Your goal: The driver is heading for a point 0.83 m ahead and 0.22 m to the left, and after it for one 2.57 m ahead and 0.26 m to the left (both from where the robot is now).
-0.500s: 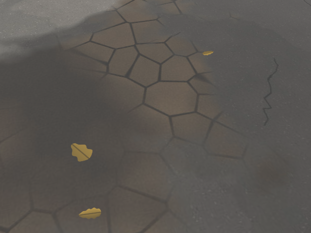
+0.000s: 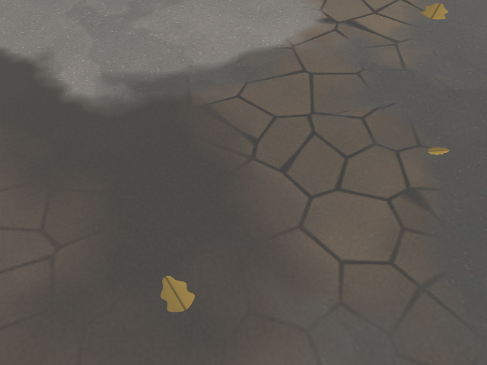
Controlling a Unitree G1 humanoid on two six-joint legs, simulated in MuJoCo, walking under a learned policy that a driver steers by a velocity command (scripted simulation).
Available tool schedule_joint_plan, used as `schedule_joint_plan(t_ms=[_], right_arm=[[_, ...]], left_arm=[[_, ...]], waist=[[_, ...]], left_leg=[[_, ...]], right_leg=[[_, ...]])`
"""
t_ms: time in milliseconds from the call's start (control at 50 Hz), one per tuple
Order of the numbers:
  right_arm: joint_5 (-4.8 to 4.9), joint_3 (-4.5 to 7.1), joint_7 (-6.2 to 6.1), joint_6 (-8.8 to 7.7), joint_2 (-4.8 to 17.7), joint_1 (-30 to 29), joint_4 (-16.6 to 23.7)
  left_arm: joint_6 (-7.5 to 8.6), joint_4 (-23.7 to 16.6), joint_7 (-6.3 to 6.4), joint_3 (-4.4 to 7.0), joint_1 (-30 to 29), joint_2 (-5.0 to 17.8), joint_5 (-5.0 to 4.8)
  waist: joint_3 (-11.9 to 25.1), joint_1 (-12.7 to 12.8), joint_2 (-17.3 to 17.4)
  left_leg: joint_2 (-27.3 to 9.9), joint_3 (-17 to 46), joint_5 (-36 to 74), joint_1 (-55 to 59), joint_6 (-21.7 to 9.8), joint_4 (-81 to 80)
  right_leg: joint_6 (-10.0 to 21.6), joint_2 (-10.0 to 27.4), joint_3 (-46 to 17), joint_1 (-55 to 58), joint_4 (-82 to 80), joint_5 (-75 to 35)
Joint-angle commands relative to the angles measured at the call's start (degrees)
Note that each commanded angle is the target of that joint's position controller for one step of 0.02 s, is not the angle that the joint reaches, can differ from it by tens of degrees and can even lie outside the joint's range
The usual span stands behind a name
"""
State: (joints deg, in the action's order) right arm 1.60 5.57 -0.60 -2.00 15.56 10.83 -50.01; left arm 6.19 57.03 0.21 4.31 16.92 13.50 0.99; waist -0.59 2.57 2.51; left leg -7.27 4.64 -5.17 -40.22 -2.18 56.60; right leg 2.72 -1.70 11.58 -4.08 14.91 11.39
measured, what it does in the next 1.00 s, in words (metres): walks ahead, turning left: left foot, then right foot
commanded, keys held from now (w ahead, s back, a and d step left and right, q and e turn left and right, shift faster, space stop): w+q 0.48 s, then q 0.22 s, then no key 0.30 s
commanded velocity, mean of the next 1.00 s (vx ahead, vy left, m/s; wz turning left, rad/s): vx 0.35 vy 0.00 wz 0.50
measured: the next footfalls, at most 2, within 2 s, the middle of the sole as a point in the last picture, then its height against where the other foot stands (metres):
left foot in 0.26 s outside the picture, level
right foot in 0.72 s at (243, 328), level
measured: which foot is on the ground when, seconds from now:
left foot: up 0.00-0.24, down 0.26-0.72, up 0.74-1.00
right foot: down 0.00-0.24, up 0.26-0.70, down 0.72-1.00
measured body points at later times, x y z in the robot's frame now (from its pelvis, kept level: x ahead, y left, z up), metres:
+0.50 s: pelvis +0.27 +0.09 +0.00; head +0.30 +0.11 +0.45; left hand +0.37 +0.40 -0.10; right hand +0.41 -0.16 -0.11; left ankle +0.26 +0.15 -0.75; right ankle +0.41 -0.08 -0.67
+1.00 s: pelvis +0.45 +0.10 -0.01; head +0.49 +0.12 +0.44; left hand +0.44 +0.39 -0.13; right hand +0.71 -0.07 -0.12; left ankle +0.39 +0.23 -0.72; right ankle +0.58 +0.05 -0.75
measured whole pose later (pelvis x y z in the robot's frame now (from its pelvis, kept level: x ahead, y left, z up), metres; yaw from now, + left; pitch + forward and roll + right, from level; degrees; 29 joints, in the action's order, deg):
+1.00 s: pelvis +0.45 +0.10 -0.01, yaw +30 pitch +1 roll -1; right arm 0.1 3.3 -2.1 1.9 16.4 11.1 -39.6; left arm 1.3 46.0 -0.3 2.3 6.9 13.8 0.9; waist -3.3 1.3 0.9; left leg -1.4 3.6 -23.3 -25.1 2.7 46.7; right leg 2.1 -1.1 1.7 -21.2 25.1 5.5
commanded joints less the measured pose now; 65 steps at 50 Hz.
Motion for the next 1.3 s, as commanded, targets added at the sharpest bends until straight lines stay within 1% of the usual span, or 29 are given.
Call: schedule_joint_plan(t_ms=[20, 160, 200, 240, 260, 280, 300, 320, 340, 380, 460, 560, 640, 700, 720, 740, 760, 780, 800, 820, 860, 900, 960, 1020, 1060, 1080, 1100, 1140, 1300], right_arm=[[-0.33, -0.14, 1.03, -0.46, 0.9, -1.29, 3.32], [-0.2, -1.05, 3.68, -0.44, 0.65, -11.59, 9.57], [-0.13, -0.05, 3.99, -0.18, 2.77, -8.59, 10.15], [0.23, 2.69, 3.54, -0.1, 7.65, 5.29, 7.28], [0.09, 4.88, 2.19, 0.4, 13.03, 14.07, 5.11], [0.17, 5.3, 1.92, -0.16, 18.42, 11.76, 5.39], [-0.75, 3.83, 2.35, -1.08, 14.29, 14.12, 6.94], [-1.14, 2.83, 2.55, -1.86, 10.75, 12.33, 6.46], [-0.68, 2.18, 2.51, -2.29, 8.63, 8.51, 7.13], [-1.19, 0.97, 2.19, -2.49, 5.38, 1.77, 9.28], [-0.8, 1.44, 0.75, -2.82, 8.28, 3.81, 9.27], [-0.68, 1.79, -0.61, -1.3, 9.3, 7.32, 8.63], [-0.32, 1.65, -1.27, 0.21, 8.42, 9.08, 8.38], [-0.44, 1.43, -2.0, 0.79, 7.67, 5.02, 10.76], [-0.85, 0.71, -1.9, 0.58, 5.64, 4.12, 12.08], [-2.24, -0.38, -1.83, 0.37, 2.33, 7.94, 13.19], [-0.76, -0.69, -1.35, 0.25, 3.33, 19.98, 12.79], [-0.22, 0.38, -1.23, 0.99, 9.09, 20.39, 10.3], [-0.18, 0.96, -1.39, 2.12, 10.94, 13.01, 10.98], [-0.49, 0.97, -1.81, 3.31, 10.48, 9.37, 11.36], [-1.03, 0.4, -1.99, 4.59, 7.69, 7.6, 12.41], [-1.31, -0.75, -1.95, 4.25, 4.17, 8.96, 12.13], [-1.7, -1.54, -1.63, 3.43, 3.58, 6.82, 12.23], [-1.64, -1.36, -0.99, 3.56, 4.54, 6.59, 11.49], [-2.61, -1.36, -0.7, 3.68, 4.96, 5.53, 11.8], [-3.45, -1.04, -0.99, 3.71, 7.77, 4.84, 12.99], [-3.46, -0.76, -1.01, 3.81, 9.62, 1.74, 12.62], [-3.95, -2.26, -0.36, 2.74, 3.95, -0.43, 12.74], [-2.64, -1.53, -1.21, 1.29, 6.0, 3.25, 11.54]], left_arm=[[0.56, -4.09, 0.91, 1.47, -3.92, 8.44, -0.13], [-1.92, -3.1, 1.25, 2.4, 1.23, 11.07, -1.67], [-2.58, -3.91, 1.45, 2.88, -0.53, 12.9, -2.17], [-3.3, -4.75, 1.52, 2.94, -3.02, 13.79, -2.75], [-2.89, -5.85, 1.53, 2.29, -2.7, 12.16, -1.76], [-1.14, -9.0, 0.69, -0.35, 1.87, 2.69, 0.05], [1.58, -10.43, -0.17, 0.0, -3.68, 6.7, -2.41], [2.79, -12.0, -0.58, 0.58, -8.68, 8.75, -4.3], [3.32, -11.61, -0.33, 0.44, -8.95, 8.39, -3.54], [2.28, -10.43, 0.07, 1.47, -6.99, 9.59, -1.58], [-0.13, -12.37, 0.39, 1.19, -9.88, 7.18, -0.19], [0.1, -15.89, -0.09, 0.15, -19.24, 5.07, -0.25], [-0.09, -17.9, -0.8, 0.59, -21.15, 7.09, -0.84], [0.95, -16.88, -0.91, 1.47, -15.41, 9.61, -0.26], [1.36, -16.32, -0.7, 1.86, -10.85, 11.53, 0.87], [1.16, -16.27, -0.36, 2.08, -5.9, 14.28, 2.11], [-0.01, -14.88, -0.81, 2.26, -3.39, 14.56, 1.39], [-0.87, -16.71, -0.88, 1.51, -6.78, 10.79, -0.32], [-1.76, -17.83, -0.63, 0.41, -9.62, 7.47, -0.51], [-2.63, -17.9, -0.56, -0.45, -12.03, 6.24, -0.09], [-3.57, -17.19, -0.45, -0.63, -14.82, 7.15, 0.58], [-3.62, -16.33, -0.46, -0.39, -15.32, 7.65, 0.72], [-3.92, -15.25, -0.28, 0.03, -13.89, 8.89, -0.12], [-4.87, -14.73, -0.23, -0.21, -13.61, 9.34, -0.92], [-5.03, -13.63, -0.49, -1.22, -11.6, 7.12, -1.19], [-4.68, -13.48, -0.88, -1.95, -10.36, 5.31, -0.42], [-4.31, -13.46, -1.16, -2.1, -7.83, 3.75, -0.02], [-4.36, -12.67, -0.96, -1.85, -10.71, 5.47, 0.55], [-4.33, -9.37, -0.59, -1.47, -10.14, 7.27, -0.81]], waist=[[-2.96, -1.54, -4.87], [-5.65, 1.08, -4.97], [-2.08, -1.88, -7.35], [5.55, -10.16, -7.2], [10.54, -13.43, -1.18], [13.89, -5.39, 12.67], [20.24, -8.97, 6.33], [12.88, -9.38, 3.62], [8.54, -6.86, -0.51], [5.16, -2.42, -1.77], [2.54, -1.64, -1.69], [1.05, -4.84, 2.28], [2.68, -5.33, 4.2], [4.86, -1.63, 5.41], [9.66, 0.17, 3.19], [17.36, -0.34, -7.23], [26.22, -4.56, -21.94], [23.69, -3.93, -13.87], [16.0, -2.01, -9.36], [11.42, -2.25, -6.09], [5.43, -4.2, -7.71], [5.74, -4.94, -9.84], [9.11, -3.41, -10.88], [8.61, -4.06, -10.19], [6.28, -4.43, -8.8], [6.03, -3.36, -3.59], [4.53, 0.98, 6.64], [1.24, -0.55, 5.92], [0.12, -2.64, -0.59]], left_leg=[[-0.94, -0.8, 7.67, -0.35, 0.33, -7.61], [1.75, -8.1, 0.76, -1.27, -2.28, -18.52], [5.61, -11.54, -4.89, 6.42, -4.4, -18.7], [10.72, -13.09, -3.31, 26.05, -7.97, -23.6], [5.43, -2.06, -3.74, 43.24, -11.08, -26.23], [-8.36, 30.6, -11.04, 59.47, -21.0, -32.05], [-12.12, 43.06, -15.07, 62.8, -22.81, -40.08], [-10.74, 34.75, -10.02, 58.9, -19.71, -40.73], [-8.1, 26.79, -4.52, 50.61, -17.51, -40.16], [-4.29, 17.94, 5.04, 37.16, -15.11, -41.66], [-1.79, 12.48, 11.86, 29.15, -15.04, -44.37], [3.84, 6.36, 20.27, 24.78, -9.18, -39.43], [2.41, 12.6, 15.7, 29.56, -6.96, -33.23], [3.27, 16.76, 16.18, 32.8, -5.04, -23.94], [6.43, 14.43, 13.62, 30.44, -2.84, -15.41], [12.05, 8.9, -12.41, 19.75, 0.37, 0.68], [15.76, 7.07, -39.63, 8.25, 2.76, 14.05], [11.24, 8.39, -34.7, 5.14, 4.32, 20.27], [9.83, 5.5, -30.39, 2.72, 5.47, 21.71], [8.43, 3.85, -27.59, 3.44, 5.94, 19.81], [6.68, 1.99, -24.08, 10.19, 5.79, 12.25], [6.7, -1.01, -22.67, 15.97, 5.63, 1.95], [5.86, -2.23, -17.75, 21.24, 5.04, -9.89], [6.71, -3.88, -9.65, 27.42, 3.42, -21.65], [6.03, -2.59, -4.76, 33.67, 0.82, -30.8], [-0.61, 5.07, -2.82, 35.89, -1.7, -33.74], [-3.45, 8.5, -12.13, 27.13, -4.75, -35.42], [0.14, 6.19, -24.56, 19.12, -2.53, -38.25], [3.3, 1.19, -7.64, 26.48, -0.4, -31.46]], right_leg=[[6.35, 16.07, -4.97, -2.05, -8.66, -13.74], [5.06, 19.44, 0.59, 9.9, -2.48, -25.64], [3.84, 19.46, 2.21, 11.09, 5.15, -45.13], [1.41, 16.96, 4.04, 6.32, 24.72, -52.05], [-1.56, 14.29, 4.07, -7.67, 42.49, -34.23], [-4.71, 1.88, -2.47, -33.11, 61.55, 20.17], [-3.52, 0.72, -15.8, -39.62, 67.28, 22.94], [-1.88, 3.42, -16.33, -44.57, 65.94, 17.47], [-0.98, 6.14, -16.39, -42.43, 60.96, 12.27], [-1.65, 9.21, -16.78, -33.76, 53.04, 7.51], [-5.13, 8.27, -14.88, -31.6, 41.58, 0.99], [-5.63, 1.95, -12.41, -25.34, 20.35, -15.88], [-4.56, -0.41, -14.65, -22.99, 13.75, -15.67], [-2.2, 0.22, -15.02, -16.91, 8.2, -15.03], [0.36, 4.99, -17.14, -7.08, 7.99, -26.79], [5.68, 17.41, -27.91, 9.57, 13.56, -52.97], [17.09, 29.6, -47.57, 21.45, 12.19, -51.53], [16.51, 27.7, -48.21, 16.53, 9.66, -32.56], [13.66, 23.41, -39.82, 9.85, 8.26, -22.73], [11.97, 20.13, -34.86, 2.17, 6.14, -15.75], [10.23, 15.35, -27.79, -11.21, 1.98, -10.86], [10.07, 12.59, -22.17, -14.18, 1.24, -15.27], [11.22, 13.97, -21.26, -11.3, 2.28, -19.62], [9.73, 13.86, -21.48, -12.38, 2.77, -5.96], [4.96, 11.45, -20.5, -17.38, 3.47, 6.03], [1.02, 8.69, -17.75, -20.46, 7.66, 10.82], [-2.28, 3.18, -10.93, -16.8, 10.3, 10.06], [-3.94, 3.17, -11.16, -9.53, 11.61, 2.08], [-2.23, 4.01, -12.88, -13.97, 12.54, -4.05]])
Keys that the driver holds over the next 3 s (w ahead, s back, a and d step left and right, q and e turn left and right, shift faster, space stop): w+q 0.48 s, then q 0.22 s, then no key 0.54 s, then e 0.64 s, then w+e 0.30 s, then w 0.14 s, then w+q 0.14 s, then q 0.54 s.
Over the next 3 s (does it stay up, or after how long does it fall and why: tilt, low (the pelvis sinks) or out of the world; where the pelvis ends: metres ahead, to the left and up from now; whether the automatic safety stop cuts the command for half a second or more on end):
stays up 0.80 0.10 -0.02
